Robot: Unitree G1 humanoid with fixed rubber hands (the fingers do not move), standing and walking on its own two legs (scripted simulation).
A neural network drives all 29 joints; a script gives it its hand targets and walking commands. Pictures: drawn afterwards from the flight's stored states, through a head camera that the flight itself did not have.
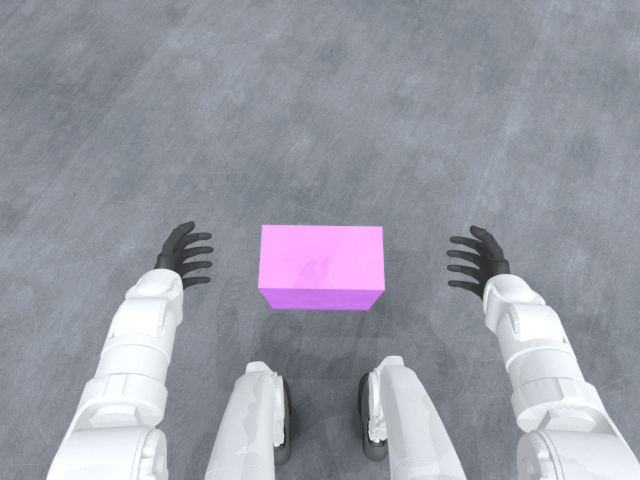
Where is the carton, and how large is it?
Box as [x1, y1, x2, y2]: [258, 225, 384, 310]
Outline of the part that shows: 262,225 258,288 272,308 367,310 383,291 384,281 381,227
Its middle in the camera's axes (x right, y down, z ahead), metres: +0.00 +0.08 +0.97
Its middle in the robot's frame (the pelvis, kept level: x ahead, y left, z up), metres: +0.47 +0.00 -0.53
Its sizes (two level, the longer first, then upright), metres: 0.266 0.142 0.286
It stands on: the floor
